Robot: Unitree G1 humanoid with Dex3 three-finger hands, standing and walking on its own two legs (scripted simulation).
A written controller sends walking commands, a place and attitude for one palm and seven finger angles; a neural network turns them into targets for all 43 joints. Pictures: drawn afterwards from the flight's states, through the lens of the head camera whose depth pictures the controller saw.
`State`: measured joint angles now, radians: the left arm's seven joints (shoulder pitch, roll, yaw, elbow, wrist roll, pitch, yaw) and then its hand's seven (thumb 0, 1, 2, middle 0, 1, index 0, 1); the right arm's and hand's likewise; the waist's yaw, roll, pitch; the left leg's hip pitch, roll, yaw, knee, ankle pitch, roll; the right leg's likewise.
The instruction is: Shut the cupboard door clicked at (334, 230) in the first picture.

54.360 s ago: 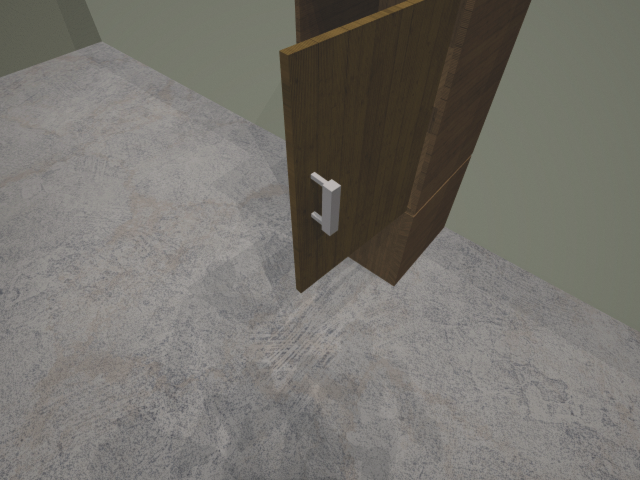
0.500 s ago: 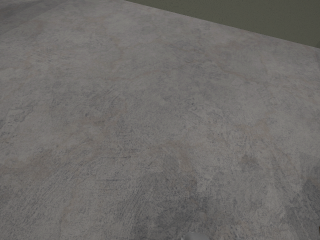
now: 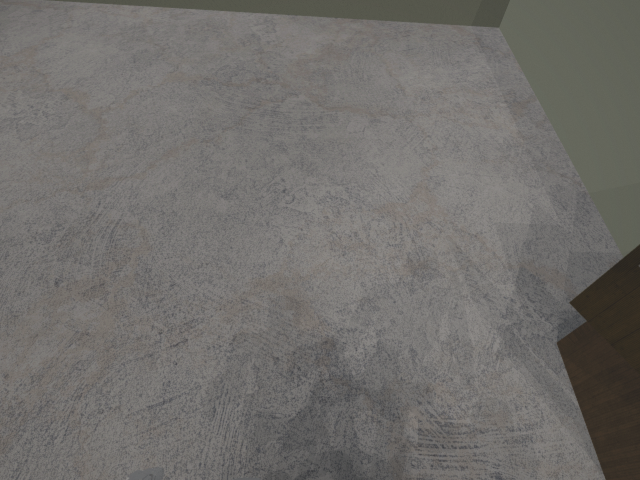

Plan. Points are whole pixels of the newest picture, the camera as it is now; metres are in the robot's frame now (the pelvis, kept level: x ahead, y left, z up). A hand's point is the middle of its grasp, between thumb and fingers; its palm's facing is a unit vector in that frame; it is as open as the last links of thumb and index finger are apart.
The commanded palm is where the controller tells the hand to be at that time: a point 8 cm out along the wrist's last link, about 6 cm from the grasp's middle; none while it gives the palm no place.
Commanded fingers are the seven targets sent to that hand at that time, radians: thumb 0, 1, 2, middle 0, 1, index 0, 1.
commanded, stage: turn to face it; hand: left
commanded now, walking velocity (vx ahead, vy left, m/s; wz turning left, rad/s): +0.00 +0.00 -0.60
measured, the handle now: out of the picture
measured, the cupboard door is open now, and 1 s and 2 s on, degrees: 29 29 29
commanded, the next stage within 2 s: take the last steps up to it in 1.60 s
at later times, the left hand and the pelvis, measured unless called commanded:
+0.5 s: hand (223, 463) +0.16 +0.14 -0.14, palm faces -0.28 -0.92 -0.27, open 7.4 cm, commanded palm none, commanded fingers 0.00 0.90 0.90 -0.20 -0.30 -0.20 -0.30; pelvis +0.01 -0.03 +0.01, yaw -17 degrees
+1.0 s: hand (272, 405) +0.24 +0.08 -0.15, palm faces -0.56 -0.80 -0.24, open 7.4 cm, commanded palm none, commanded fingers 0.00 0.90 0.90 -0.20 -0.30 -0.20 -0.30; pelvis +0.02 -0.03 +0.01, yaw -36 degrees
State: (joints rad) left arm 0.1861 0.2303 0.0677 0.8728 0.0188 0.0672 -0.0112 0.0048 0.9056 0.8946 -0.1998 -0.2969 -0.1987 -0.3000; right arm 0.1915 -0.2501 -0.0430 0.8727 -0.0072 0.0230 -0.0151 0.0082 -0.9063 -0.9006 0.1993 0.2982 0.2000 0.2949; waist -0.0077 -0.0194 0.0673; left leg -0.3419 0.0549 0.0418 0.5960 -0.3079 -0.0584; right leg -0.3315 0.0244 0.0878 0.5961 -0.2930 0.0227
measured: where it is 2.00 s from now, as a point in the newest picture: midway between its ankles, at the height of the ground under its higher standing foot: outside the picture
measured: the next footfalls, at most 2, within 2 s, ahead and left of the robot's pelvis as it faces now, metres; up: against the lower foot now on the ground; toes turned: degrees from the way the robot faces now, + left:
right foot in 0.34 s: +0.01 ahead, -0.15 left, +0.00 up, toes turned -16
left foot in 0.68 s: +0.12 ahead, +0.08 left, +0.00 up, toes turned -21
